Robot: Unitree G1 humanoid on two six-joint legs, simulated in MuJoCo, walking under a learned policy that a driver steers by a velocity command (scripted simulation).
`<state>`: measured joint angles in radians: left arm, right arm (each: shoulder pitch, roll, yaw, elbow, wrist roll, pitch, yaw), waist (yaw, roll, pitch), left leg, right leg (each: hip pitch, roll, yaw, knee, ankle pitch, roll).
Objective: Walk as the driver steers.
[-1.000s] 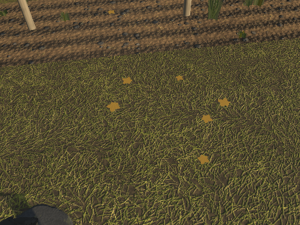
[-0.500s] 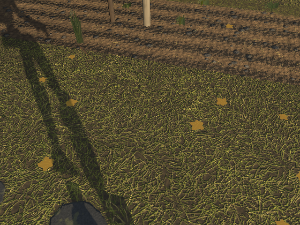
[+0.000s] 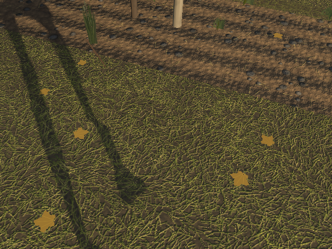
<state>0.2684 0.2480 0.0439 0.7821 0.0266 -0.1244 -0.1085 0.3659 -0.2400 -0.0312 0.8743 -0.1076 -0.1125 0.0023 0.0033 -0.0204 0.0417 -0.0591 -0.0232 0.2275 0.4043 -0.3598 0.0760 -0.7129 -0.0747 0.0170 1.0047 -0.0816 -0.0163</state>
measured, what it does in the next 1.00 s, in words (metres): goes down, turning right: right foot, then left foot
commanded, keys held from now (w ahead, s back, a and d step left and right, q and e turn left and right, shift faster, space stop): e+shift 0.30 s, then w+e+shift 0.56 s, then w+q+shift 0.14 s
